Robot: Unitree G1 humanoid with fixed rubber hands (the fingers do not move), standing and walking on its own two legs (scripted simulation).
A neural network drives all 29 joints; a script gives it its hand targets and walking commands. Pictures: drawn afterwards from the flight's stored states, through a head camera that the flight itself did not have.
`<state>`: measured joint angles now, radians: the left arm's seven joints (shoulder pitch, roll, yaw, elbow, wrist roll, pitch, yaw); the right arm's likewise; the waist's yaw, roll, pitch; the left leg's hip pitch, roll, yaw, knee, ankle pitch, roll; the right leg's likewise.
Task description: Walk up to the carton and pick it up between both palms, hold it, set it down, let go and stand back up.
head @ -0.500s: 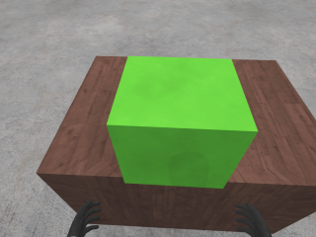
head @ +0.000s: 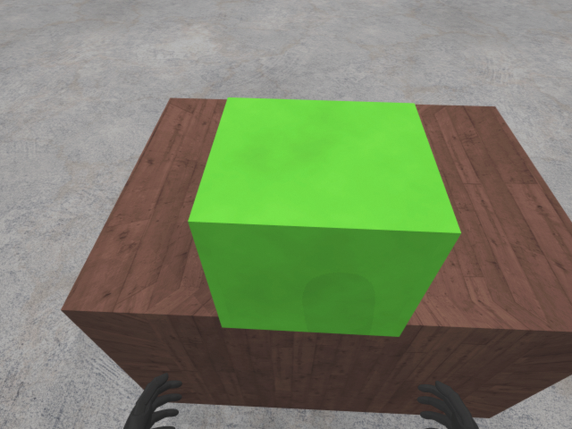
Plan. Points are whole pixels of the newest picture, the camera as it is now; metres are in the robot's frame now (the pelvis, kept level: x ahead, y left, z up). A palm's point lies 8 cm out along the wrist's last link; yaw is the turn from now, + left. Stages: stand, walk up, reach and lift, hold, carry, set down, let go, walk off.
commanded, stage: let go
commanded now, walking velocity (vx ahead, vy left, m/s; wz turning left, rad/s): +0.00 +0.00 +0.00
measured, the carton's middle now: (314, 219) +0.46 -0.02 +0.01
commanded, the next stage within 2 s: stand in 0.20 s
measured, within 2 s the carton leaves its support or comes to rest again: neither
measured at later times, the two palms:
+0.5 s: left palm out of the picture +0.08 +0.24 -0.13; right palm out of the picture +0.01 -0.28 -0.13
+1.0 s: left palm out of the picture +0.08 +0.23 -0.13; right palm out of the picture -0.07 -0.23 -0.15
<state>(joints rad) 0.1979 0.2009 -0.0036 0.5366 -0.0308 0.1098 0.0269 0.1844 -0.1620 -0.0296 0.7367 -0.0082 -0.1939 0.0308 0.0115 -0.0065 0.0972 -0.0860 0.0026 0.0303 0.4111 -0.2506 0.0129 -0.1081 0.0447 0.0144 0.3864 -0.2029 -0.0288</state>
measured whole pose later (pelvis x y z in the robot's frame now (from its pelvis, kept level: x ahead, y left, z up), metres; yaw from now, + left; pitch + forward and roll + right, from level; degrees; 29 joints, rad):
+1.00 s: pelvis -0.02 +0.01 -0.01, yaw -10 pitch +0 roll +1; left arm 0.30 0.16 0.03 0.89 0.04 -0.01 0.01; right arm 0.34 -0.22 -0.06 1.01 -0.03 0.03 -0.02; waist -0.03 0.02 -0.03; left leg -0.23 0.04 0.19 0.54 -0.31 0.03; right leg -0.34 0.09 0.17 0.55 -0.22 -0.01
